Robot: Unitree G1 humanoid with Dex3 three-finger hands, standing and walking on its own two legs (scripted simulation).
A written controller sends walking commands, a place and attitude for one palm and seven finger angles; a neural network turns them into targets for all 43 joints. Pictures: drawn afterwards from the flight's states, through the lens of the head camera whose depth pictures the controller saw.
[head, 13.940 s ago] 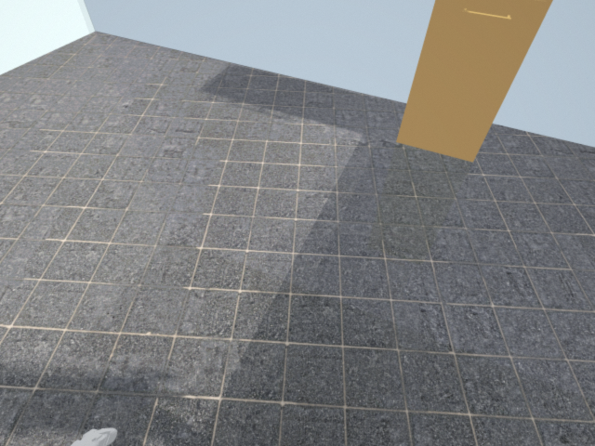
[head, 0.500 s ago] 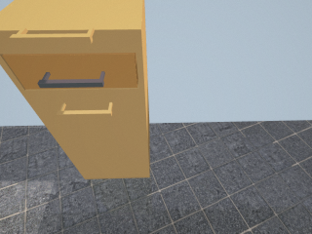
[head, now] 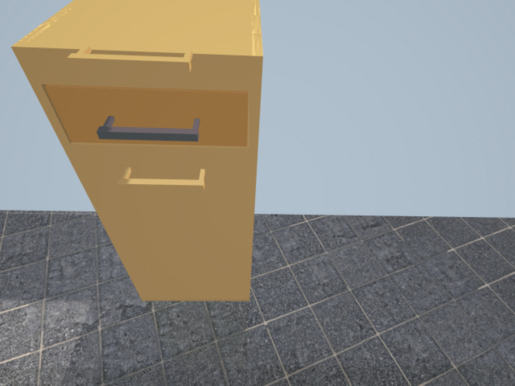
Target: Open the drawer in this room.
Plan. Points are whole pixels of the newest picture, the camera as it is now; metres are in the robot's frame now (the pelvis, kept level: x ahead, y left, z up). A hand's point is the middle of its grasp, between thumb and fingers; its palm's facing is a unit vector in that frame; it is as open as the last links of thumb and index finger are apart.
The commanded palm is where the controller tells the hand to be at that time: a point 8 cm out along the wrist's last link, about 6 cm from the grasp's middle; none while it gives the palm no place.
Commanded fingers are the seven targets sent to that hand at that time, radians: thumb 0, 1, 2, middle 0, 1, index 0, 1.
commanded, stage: look again from close up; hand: left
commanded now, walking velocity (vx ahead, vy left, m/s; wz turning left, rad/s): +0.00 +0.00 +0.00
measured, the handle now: (151, 128) +0.56 +0.25 +0.10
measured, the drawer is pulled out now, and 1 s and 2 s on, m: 0.00 0.00 0.00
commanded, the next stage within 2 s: shuffle to correct the standing spot in 0.20 s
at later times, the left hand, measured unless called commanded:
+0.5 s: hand out of the picture -0.05 +0.17 -0.18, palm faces +0.05 -0.99 -0.16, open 7.4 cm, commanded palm none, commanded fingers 0.00 0.90 0.90 -0.20 -0.30 -0.20 -0.30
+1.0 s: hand out of the picture +0.10 +0.19 -0.17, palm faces +0.07 -0.97 -0.23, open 7.3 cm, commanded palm none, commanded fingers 0.00 0.90 0.90 -0.20 -0.30 -0.20 -0.30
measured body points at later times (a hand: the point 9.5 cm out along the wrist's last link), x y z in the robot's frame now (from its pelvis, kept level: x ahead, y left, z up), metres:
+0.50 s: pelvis -0.01 +0.00 +0.00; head -0.01 +0.00 +0.45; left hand -0.05 +0.22 -0.16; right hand -0.05 -0.20 -0.16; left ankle -0.03 +0.11 -0.73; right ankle +0.01 -0.13 -0.73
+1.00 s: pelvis +0.06 +0.00 -0.01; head +0.09 -0.01 +0.44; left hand +0.10 +0.24 -0.16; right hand +0.04 -0.20 -0.17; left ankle -0.01 +0.10 -0.73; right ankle +0.12 -0.11 -0.73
